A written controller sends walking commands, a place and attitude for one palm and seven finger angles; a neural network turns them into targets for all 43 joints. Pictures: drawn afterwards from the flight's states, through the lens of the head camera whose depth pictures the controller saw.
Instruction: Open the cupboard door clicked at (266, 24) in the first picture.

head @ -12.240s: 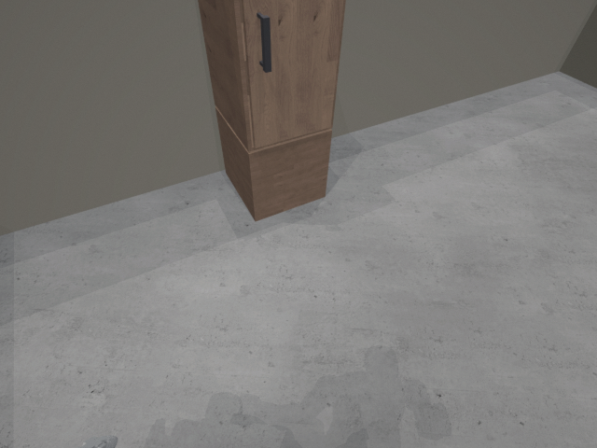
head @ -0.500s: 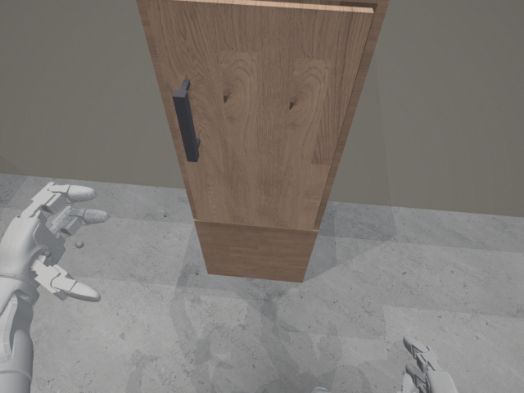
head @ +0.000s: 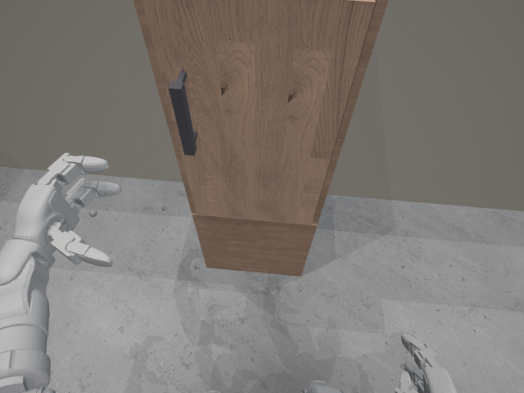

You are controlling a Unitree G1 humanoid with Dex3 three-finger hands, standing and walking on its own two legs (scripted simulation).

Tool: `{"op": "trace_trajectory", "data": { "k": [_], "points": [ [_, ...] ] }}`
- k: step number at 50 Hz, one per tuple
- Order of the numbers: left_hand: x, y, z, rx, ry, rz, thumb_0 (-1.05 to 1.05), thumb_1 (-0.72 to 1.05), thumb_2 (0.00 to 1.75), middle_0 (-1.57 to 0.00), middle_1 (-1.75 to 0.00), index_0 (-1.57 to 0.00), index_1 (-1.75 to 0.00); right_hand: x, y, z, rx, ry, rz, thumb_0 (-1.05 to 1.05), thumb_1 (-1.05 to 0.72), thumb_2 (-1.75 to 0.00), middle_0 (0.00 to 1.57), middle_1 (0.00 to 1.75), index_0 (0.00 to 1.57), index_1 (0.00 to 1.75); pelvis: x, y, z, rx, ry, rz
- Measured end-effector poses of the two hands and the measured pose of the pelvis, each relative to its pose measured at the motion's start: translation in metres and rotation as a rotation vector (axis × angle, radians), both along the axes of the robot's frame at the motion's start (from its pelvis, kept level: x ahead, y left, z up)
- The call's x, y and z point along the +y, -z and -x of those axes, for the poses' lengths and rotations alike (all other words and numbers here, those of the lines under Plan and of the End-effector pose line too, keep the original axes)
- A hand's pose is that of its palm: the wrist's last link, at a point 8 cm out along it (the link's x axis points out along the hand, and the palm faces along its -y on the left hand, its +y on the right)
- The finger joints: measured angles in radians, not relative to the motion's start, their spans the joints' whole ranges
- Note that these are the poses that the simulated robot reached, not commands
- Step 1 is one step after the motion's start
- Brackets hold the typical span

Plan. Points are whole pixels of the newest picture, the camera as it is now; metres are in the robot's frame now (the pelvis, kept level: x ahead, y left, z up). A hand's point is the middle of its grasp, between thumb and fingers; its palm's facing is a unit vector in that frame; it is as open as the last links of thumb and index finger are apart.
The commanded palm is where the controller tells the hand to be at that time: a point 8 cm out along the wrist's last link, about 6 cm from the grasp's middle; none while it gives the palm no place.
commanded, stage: move the hooked fingers beside the handle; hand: left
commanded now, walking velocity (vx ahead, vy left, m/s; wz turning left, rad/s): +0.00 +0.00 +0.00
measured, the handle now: (186, 115) +0.57 +0.17 +0.08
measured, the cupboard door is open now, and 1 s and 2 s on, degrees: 0 0 0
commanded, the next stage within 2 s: none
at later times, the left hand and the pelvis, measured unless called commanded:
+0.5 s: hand (120, 175) +0.42 +0.25 +0.08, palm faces -0.06 -1.00 +0.00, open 14.0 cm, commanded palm +0.39 +0.30 +0.08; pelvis +0.00 +0.00 -0.01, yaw -1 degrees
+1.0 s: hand (138, 148) +0.48 +0.24 +0.08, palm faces -0.06 -1.00 +0.00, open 14.0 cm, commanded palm +0.47 +0.29 +0.08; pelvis +0.00 +0.01 -0.01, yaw -2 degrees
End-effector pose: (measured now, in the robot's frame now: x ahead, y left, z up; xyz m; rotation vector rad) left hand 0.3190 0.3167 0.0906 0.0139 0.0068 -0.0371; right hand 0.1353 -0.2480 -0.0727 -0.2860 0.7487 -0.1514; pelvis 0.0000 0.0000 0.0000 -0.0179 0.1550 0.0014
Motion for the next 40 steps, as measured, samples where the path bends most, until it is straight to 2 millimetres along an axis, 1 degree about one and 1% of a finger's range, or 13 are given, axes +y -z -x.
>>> {"op": "trace_trajectory", "data": {
  "k": [4,13,17,23,26,30,40],
  "points": [
    [-0.001,0.000,-0.013,0.003,-0.002,0.006,-0.01,-0.50,0.30,-0.30,-1.20,-0.30,-1.20,-0.004,0.003,0.013,0.037,0.025,-0.001,0.01,-0.90,-0.90,0.21,0.30,0.21,0.30,0.000,0.000,-0.001,0.011,0.009,-0.002],
    [0.002,0.005,-0.036,0.015,-0.013,0.011,-0.01,-0.50,0.30,-0.30,-1.20,-0.30,-1.20,-0.012,0.012,0.043,0.153,0.074,0.012,0.01,-0.90,-0.90,0.21,0.30,0.21,0.30,0.000,0.002,-0.001,0.037,0.017,-0.002],
    [-0.001,0.005,-0.048,0.009,0.004,0.008,-0.01,-0.50,0.30,-0.30,-1.20,-0.30,-1.20,-0.014,0.016,0.054,0.197,0.092,0.019,0.01,-0.90,-0.90,0.21,0.30,0.21,0.30,0.001,0.003,0.000,0.050,0.017,0.000],
    [-0.009,0.009,-0.073,0.020,0.016,0.017,-0.01,-0.50,0.30,-0.30,-1.20,-0.30,-1.20,-0.014,0.020,0.065,0.247,0.113,0.023,0.01,-0.90,-0.90,0.21,0.30,0.21,0.30,0.003,0.005,0.000,0.072,0.019,0.001],
    [-0.014,0.007,-0.083,0.010,0.021,0.011,-0.01,-0.50,0.30,-0.30,-1.20,-0.30,-1.20,-0.013,0.021,0.069,0.263,0.126,0.017,0.01,-0.90,-0.90,0.21,0.30,0.21,0.30,0.005,0.006,-0.001,0.082,0.024,0.002],
    [-0.016,0.006,-0.092,0.003,0.018,0.020,-0.01,-0.50,0.30,-0.30,-1.20,-0.30,-1.20,-0.011,0.022,0.075,0.284,0.142,0.007,0.00,-0.90,-0.90,0.21,0.30,0.21,0.30,0.006,0.006,-0.003,0.091,0.032,0.001],
    [-0.015,0.007,-0.113,0.013,0.006,0.014,-0.01,-0.50,0.30,-0.30,-1.20,-0.30,-1.20,-0.009,0.028,0.090,0.363,0.159,0.010,0.00,-0.90,-0.90,0.21,0.30,0.21,0.30,0.007,0.009,-0.003,0.114,0.029,0.006]
  ]
}}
